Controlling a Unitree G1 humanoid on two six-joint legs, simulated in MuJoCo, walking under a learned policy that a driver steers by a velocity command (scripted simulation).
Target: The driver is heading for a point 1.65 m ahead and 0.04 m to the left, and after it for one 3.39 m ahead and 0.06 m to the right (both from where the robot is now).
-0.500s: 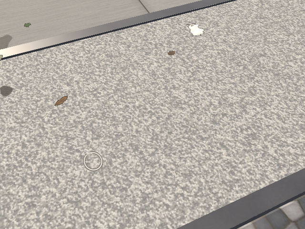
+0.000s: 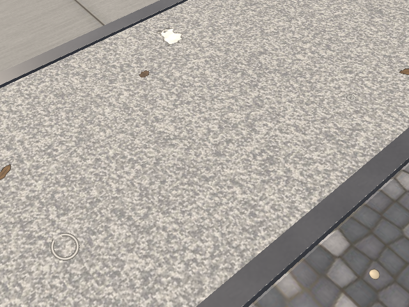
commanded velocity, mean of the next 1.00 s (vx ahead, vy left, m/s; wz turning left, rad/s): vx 0.27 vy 0.00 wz -0.25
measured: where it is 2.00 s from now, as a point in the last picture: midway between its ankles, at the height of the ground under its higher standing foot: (279, 214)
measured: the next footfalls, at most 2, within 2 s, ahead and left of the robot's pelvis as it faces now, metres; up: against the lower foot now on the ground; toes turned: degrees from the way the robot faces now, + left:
left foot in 0.12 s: +0.07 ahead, +0.14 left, +0.00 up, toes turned -11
right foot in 0.50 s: +0.02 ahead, -0.12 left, +0.00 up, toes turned -13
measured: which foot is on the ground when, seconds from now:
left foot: up 0.00-0.10, down 0.12-0.50, up 0.52-0.94, down 0.96-1.00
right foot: down 0.00-0.12, up 0.14-0.48, down 0.50-0.98, up 1.00-1.00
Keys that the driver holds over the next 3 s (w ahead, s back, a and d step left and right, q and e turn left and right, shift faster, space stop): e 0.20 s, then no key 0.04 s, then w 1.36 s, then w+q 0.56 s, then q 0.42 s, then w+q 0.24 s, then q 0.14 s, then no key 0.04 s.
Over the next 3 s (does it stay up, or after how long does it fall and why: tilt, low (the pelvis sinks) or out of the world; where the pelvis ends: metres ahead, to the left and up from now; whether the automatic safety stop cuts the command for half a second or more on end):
stays up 1.11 -0.13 0.00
